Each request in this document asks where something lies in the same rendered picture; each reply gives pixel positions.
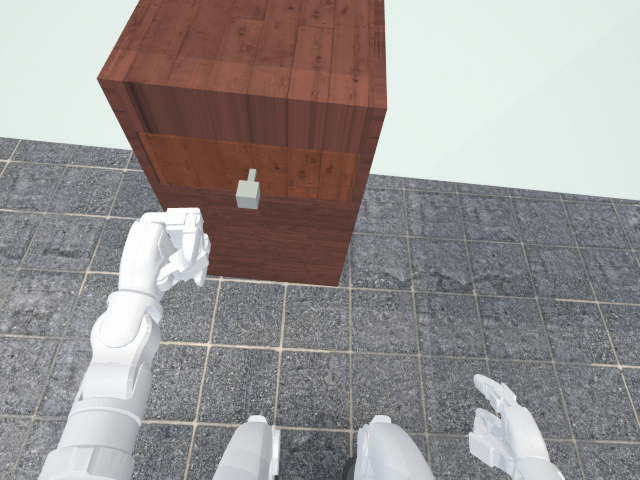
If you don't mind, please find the robot right forearm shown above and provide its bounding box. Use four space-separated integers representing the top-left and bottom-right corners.
512 458 565 480

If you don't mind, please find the handle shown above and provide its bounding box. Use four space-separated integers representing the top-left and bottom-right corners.
236 169 260 209

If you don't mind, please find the left robot thigh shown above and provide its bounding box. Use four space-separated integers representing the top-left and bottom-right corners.
212 422 281 480

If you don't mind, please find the right robot thigh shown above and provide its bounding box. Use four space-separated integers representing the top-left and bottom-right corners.
357 422 436 480

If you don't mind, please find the robot left forearm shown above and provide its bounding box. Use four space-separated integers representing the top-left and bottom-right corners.
38 290 164 480

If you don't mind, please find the left robot hand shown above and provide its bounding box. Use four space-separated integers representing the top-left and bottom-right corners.
118 208 211 302

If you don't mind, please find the drawer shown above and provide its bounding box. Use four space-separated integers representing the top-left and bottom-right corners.
139 132 360 202

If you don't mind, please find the right robot hand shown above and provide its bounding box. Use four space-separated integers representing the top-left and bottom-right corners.
469 374 550 478

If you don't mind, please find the robot thigh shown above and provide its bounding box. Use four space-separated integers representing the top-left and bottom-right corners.
212 422 281 480
357 422 436 480

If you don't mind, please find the cabinet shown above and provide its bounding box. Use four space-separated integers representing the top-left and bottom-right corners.
97 0 387 287

